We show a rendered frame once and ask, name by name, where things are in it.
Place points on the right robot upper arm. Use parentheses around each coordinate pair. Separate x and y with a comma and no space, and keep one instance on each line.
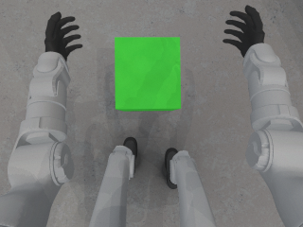
(278,157)

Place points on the right robot forearm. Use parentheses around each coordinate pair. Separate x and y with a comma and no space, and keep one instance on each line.
(269,92)

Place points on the robot right hand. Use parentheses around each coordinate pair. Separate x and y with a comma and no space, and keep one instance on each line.
(252,29)

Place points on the robot left hand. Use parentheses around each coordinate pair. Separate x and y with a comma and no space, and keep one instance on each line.
(54,35)

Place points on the robot right shin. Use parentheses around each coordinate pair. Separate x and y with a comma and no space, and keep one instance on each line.
(181,153)

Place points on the carton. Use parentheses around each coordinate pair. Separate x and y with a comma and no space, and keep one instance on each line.
(147,74)

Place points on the robot right thigh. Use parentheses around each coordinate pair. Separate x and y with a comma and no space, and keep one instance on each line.
(194,206)

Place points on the left robot upper arm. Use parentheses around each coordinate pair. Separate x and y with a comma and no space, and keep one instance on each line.
(36,174)

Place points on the left robot forearm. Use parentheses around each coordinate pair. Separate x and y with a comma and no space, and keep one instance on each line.
(46,103)

